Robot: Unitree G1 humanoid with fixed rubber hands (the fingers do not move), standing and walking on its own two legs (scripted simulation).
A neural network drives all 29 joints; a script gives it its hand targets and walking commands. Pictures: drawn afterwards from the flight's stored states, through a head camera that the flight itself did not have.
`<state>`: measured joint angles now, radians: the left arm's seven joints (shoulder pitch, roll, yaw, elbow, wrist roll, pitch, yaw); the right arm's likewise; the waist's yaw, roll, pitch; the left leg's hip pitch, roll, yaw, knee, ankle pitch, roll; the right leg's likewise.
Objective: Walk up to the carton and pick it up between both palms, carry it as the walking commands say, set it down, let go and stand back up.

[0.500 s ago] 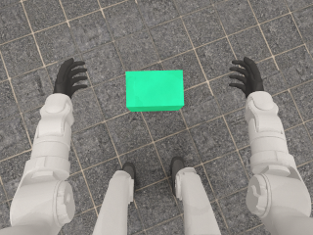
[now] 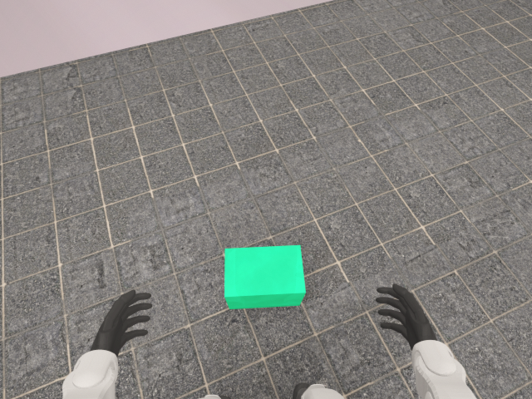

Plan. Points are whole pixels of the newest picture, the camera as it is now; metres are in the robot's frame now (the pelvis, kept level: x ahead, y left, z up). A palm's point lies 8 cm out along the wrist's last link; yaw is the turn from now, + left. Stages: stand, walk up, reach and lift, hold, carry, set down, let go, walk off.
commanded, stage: let go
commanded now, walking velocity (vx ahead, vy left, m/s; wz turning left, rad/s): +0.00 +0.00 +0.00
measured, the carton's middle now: (263, 278) +0.47 +0.00 -0.67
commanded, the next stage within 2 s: stand in 0.56 s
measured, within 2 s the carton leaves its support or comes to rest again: neither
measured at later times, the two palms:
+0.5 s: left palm (99, 364) +0.18 +0.23 -0.05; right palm (432, 362) +0.17 -0.23 -0.05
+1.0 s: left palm (59, 392) +0.14 +0.29 -0.08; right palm (471, 385) +0.14 -0.29 -0.08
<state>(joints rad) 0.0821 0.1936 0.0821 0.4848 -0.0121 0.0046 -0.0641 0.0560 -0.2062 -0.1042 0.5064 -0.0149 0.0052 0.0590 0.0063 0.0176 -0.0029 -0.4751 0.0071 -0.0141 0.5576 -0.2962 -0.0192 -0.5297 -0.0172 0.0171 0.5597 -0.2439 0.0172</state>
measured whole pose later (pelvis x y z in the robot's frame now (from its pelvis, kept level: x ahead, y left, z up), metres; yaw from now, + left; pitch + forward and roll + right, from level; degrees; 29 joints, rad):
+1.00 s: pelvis +0.02 +0.00 +0.01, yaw +0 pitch -1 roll +0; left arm 0.19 0.34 0.03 0.76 0.04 0.01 0.01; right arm 0.21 -0.35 -0.03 0.74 -0.04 0.01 -0.01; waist 0.00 0.01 0.01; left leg -0.13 0.01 -0.02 0.46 -0.32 -0.02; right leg -0.18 -0.01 0.00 0.47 -0.27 0.02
